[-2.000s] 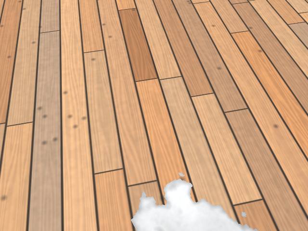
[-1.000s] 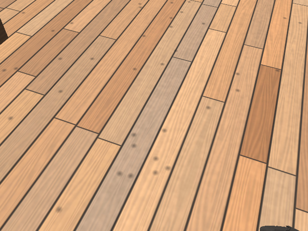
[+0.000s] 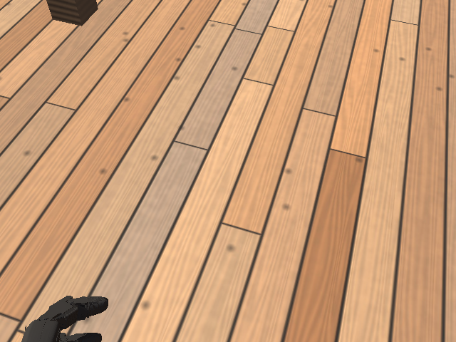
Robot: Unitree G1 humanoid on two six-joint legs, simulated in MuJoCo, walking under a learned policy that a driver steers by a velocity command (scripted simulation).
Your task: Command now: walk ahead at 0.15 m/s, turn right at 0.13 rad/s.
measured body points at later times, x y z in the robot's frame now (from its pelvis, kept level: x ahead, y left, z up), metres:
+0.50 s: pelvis +0.14 -0.10 +0.01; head +0.19 -0.15 +0.45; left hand +0.37 +0.13 -0.07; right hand +0.23 -0.42 -0.10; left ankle +0.19 +0.05 -0.65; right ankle +0.14 -0.19 -0.74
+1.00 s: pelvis +0.21 -0.09 +0.01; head +0.27 -0.07 +0.45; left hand +0.48 +0.12 -0.09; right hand +0.24 -0.40 -0.09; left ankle +0.26 +0.02 -0.74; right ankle +0.14 -0.20 -0.66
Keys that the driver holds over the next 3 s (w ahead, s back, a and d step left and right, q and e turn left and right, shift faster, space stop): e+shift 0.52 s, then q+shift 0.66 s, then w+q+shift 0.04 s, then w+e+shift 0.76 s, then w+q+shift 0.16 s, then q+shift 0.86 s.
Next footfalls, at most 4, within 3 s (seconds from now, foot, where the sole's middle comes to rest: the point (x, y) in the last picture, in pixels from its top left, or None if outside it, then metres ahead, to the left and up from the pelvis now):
0.30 right None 0.18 -0.19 -0.77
0.82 left None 0.29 0.00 -0.77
1.22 right None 0.27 -0.22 -0.77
1.56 left None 0.36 0.03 -0.77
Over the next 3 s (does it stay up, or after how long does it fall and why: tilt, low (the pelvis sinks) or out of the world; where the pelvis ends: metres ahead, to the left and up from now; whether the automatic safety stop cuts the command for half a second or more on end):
stays up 1.01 -0.48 0.00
